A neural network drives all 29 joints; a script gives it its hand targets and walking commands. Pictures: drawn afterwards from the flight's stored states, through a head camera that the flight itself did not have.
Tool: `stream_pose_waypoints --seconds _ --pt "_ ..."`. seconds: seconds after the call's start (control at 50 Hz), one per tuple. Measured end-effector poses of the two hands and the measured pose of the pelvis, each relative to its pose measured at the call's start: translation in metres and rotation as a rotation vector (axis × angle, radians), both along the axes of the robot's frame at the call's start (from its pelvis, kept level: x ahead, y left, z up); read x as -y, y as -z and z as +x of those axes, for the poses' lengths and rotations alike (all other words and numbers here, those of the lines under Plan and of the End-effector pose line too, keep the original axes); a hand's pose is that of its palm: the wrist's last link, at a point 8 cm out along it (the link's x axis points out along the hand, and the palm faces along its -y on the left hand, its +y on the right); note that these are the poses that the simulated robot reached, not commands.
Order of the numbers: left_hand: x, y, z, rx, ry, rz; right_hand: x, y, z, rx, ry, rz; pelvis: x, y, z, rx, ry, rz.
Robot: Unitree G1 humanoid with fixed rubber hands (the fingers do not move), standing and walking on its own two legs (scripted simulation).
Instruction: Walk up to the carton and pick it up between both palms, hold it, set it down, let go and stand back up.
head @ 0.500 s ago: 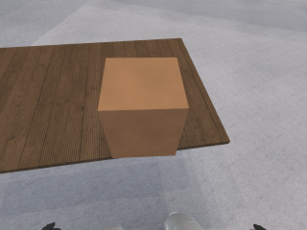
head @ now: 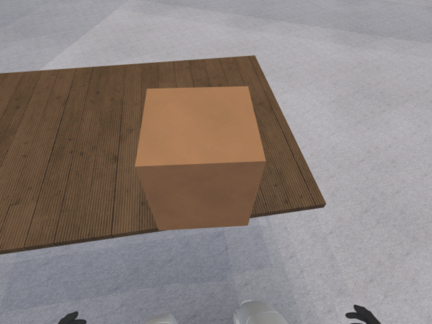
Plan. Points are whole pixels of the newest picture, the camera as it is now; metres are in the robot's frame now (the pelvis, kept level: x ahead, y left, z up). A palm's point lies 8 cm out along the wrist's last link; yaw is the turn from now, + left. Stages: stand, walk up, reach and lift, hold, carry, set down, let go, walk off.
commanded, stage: walk up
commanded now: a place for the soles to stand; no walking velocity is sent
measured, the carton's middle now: (201, 162) +0.42 +0.02 +0.02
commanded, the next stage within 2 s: reach and lift in 0.48 s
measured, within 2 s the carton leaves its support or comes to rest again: neither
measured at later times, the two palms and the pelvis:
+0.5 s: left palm out of the picture +0.10 +0.29 -0.11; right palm out of the picture +0.07 -0.30 -0.10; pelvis +0.01 +0.00 +0.00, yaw +0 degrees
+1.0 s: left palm (76, 295) +0.18 +0.26 -0.07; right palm (392, 316) +0.12 -0.31 -0.06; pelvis -0.01 -0.01 +0.01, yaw +0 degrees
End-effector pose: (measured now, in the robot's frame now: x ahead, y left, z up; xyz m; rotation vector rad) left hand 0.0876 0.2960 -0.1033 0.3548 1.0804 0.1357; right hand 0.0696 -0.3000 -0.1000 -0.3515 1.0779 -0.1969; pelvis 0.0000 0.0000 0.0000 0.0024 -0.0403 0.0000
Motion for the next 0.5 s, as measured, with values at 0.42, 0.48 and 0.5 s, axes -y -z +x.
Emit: stream_pose_waypoints --seconds 0.42,0.48,0.5 --pt "-0.003 0.004 0.013 0.003 0.002 -0.011 -0.004 -0.003 0.005 0.022 -0.005 -0.011 -0.005 0.001 0.005 -0.011 0.004 -0.005" --pt "0.000 0.005 0.016 0.004 0.004 -0.011 -0.001 -0.002 0.005 0.015 -0.003 -0.010 -0.002 0.002 0.006 -0.013 0.004 0.000" --pt "0.001 0.005 0.016 0.003 0.004 -0.010 0.000 -0.002 0.005 0.013 -0.003 -0.009 -0.001 0.002 0.007 -0.014 0.004 0.001"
